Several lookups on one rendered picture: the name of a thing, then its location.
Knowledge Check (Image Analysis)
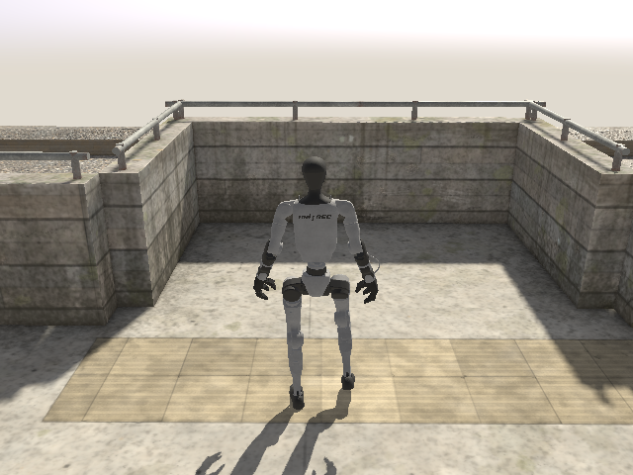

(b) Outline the humanoid robot head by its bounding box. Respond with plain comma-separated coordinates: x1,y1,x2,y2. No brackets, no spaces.
298,156,332,205

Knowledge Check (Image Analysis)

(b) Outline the right robot foot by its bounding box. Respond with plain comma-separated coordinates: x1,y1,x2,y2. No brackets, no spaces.
341,372,355,390

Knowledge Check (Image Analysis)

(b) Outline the right robot upper arm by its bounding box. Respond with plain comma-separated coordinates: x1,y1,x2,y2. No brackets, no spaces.
335,199,363,254

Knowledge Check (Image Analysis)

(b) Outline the robot left hand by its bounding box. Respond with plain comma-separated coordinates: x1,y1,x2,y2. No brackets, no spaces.
253,276,276,300

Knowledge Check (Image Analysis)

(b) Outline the left robot upper arm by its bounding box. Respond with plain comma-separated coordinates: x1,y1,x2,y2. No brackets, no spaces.
267,200,295,255

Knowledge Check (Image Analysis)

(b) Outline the robot right hand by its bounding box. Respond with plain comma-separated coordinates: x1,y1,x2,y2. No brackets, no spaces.
355,278,379,304

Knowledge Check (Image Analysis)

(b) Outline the left robot forearm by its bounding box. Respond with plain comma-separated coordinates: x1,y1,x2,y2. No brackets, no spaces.
256,239,277,281

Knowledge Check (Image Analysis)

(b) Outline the right robot forearm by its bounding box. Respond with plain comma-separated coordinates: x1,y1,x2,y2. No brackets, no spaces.
354,238,376,283

